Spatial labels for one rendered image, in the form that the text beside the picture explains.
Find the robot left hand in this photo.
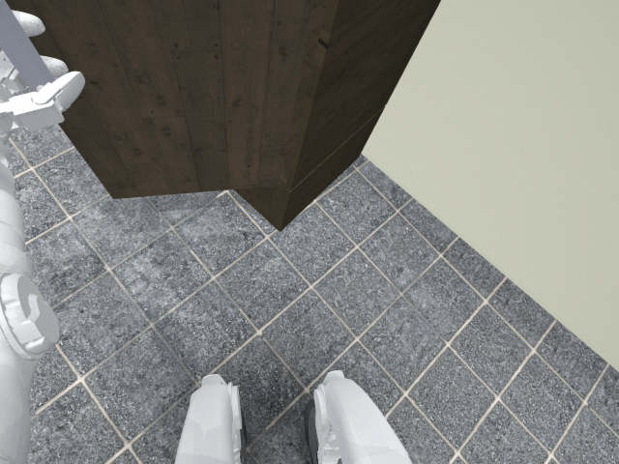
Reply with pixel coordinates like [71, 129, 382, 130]
[0, 10, 85, 145]

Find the handle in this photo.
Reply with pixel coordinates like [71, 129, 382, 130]
[0, 0, 66, 111]

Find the robot left upper arm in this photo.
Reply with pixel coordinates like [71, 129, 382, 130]
[0, 273, 59, 464]

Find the robot right thigh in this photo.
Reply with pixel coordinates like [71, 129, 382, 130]
[313, 378, 412, 464]

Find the right robot shin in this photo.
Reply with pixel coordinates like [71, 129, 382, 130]
[315, 370, 344, 464]

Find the left robot forearm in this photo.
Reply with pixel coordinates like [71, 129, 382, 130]
[0, 141, 33, 281]

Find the cupboard door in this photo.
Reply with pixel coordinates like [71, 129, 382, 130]
[5, 0, 314, 199]

